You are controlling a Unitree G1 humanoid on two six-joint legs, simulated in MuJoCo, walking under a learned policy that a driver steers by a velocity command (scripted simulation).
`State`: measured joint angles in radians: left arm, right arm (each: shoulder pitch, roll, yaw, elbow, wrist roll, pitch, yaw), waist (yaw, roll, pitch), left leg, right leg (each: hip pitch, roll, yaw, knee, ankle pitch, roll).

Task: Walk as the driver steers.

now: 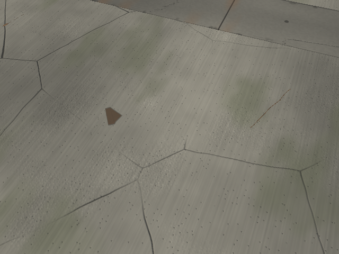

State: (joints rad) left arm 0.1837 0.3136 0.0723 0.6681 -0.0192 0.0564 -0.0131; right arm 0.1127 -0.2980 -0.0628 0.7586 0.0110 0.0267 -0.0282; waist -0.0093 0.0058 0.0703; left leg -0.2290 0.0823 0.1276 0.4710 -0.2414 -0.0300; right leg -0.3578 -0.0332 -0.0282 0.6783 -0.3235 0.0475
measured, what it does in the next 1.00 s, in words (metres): steps to the right, turning right: right foot, then left foot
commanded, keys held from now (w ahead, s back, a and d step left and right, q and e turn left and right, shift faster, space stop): e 0.44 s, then w+e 0.20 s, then w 0.14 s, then w+q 0.22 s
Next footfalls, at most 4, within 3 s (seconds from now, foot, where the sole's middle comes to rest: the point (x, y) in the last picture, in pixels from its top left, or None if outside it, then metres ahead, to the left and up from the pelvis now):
0.04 right None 0.05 -0.12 -0.77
0.52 left None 0.09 0.10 -0.77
0.96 right None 0.14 -0.26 -0.77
1.48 left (215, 234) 0.52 -0.13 -0.77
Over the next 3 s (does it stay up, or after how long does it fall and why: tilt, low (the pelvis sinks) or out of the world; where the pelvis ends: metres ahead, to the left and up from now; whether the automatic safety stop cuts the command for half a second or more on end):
stays up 1.14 -0.29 -0.02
